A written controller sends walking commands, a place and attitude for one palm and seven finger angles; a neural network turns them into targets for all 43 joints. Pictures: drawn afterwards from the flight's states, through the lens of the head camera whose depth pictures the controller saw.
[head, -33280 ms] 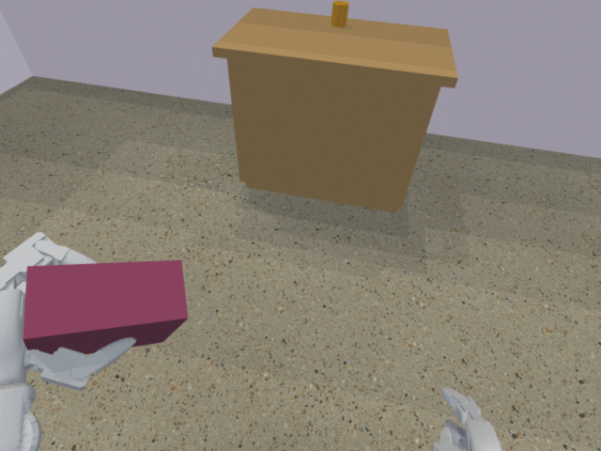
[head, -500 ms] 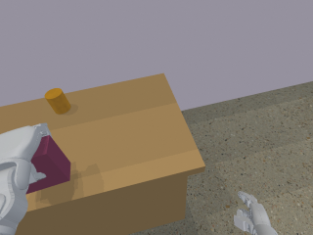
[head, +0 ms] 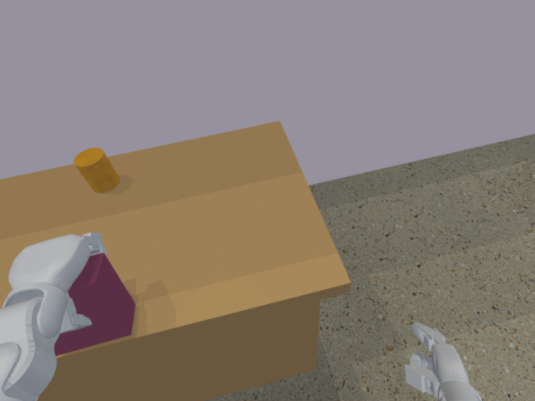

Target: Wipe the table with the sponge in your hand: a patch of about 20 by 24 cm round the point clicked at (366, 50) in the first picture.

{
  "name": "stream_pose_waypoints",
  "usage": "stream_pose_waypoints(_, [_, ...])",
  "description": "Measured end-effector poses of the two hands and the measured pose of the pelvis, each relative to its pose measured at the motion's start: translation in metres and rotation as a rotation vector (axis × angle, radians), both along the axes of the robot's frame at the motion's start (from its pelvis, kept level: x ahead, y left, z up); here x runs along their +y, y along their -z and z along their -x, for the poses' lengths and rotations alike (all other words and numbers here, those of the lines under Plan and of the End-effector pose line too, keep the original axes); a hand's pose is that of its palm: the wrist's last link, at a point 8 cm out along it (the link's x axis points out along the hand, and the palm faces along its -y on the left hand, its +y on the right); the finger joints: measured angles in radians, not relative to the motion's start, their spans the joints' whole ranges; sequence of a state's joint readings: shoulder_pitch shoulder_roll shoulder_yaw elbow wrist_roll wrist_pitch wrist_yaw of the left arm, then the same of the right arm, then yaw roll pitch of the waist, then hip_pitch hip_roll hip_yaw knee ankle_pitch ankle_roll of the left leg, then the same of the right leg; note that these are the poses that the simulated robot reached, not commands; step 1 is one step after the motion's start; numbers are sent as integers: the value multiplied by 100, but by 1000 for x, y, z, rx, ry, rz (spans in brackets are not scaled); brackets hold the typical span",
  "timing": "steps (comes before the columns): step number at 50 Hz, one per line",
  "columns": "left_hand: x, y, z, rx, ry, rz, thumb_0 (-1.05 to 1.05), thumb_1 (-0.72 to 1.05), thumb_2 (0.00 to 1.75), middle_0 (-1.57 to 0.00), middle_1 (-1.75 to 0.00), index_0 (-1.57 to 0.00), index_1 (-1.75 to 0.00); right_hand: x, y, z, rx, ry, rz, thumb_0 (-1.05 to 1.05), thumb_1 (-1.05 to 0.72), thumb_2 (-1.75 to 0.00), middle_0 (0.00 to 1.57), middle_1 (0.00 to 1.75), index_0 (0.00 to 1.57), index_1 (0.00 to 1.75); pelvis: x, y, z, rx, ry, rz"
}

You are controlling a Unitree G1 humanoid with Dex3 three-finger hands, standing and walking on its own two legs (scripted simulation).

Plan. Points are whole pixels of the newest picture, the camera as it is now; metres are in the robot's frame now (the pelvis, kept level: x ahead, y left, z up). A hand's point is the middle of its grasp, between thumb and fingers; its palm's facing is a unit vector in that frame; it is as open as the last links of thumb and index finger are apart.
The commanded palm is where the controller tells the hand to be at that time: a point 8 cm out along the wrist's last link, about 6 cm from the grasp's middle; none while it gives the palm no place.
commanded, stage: move the sponge above the wiping area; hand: left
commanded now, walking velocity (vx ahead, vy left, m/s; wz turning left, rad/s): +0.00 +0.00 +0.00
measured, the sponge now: (85, 313) +0.21 +0.33 +0.02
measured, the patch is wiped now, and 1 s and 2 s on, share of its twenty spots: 0.00 0.00 0.00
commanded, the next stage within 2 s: lower the sponge onto the table in 1.34 s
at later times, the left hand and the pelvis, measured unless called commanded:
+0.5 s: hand (88, 296) +0.21 +0.29 +0.07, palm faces -0.13 -0.07 -0.99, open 10.0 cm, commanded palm +0.21 +0.32 +0.16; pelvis +0.00 +0.00 +0.00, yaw +0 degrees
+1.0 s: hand (86, 273) +0.24 +0.29 +0.10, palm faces +0.02 +0.00 -1.00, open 10.0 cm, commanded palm +0.21 +0.32 +0.16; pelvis -0.01 +0.00 +0.00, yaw -1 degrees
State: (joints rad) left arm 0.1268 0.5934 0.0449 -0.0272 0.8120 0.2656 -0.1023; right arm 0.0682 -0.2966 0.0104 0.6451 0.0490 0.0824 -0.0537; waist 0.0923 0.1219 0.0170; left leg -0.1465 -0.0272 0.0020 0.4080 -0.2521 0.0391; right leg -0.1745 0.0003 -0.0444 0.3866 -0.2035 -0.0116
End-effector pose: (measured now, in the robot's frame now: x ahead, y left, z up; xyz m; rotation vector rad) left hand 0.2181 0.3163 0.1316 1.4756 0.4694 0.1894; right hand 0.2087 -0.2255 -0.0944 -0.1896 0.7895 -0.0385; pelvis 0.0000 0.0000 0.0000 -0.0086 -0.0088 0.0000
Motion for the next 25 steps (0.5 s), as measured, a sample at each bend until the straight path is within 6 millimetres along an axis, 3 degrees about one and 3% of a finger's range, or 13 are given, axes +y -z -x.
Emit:
stream_pose_waypoints(2, [-14,6,3,11,94,11,0,-53,107,-74,-136,-76,-137,-1,-1,0,-2,-7,23,1,-91,-90,20,30,20,30,0,0,-1,-4,1,1])
stream_pose_waypoints(6, [-28,-12,1,-105,238,-53,0,-52,107,-74,-136,-76,-137,0,-3,1,6,-13,49,1,-91,-90,20,30,20,30,-2,1,-2,-12,6,4])
stream_pose_waypoints(10, [-12,-36,-6,-235,180,-106,0,-52,107,-74,-135,-76,-136,4,-1,2,22,3,20,1,-91,-90,20,30,20,30,-3,1,-2,-10,10,5])
stream_pose_waypoints(13, [7,-43,-8,-257,54,-105,0,-52,107,-74,-135,-76,-137,6,1,2,28,11,-8,1,-91,-90,20,30,20,30,-2,0,-2,-5,11,3])
stream_pose_waypoints(18, [15,-23,3,-112,-52,-53,0,-52,107,-74,-136,-75,-137,6,2,0,12,9,-28,1,-91,-90,20,30,20,30,1,0,-2,1,6,2])
stream_pose_waypoints(22, [-9,2,13,-12,61,20,0,-52,107,-74,-136,-75,-137,6,0,-1,-3,-11,2,1,-91,-90,20,30,20,30,4,0,-2,-5,0,2])
stream_pose_waypoints(25, [-26,1,16,-47,191,1,0,-52,107,-74,-135,-76,-136,8,-3,-1,-5,-26,30,1,-91,-90,20,30,20,30,3,1,-1,-15,0,4])
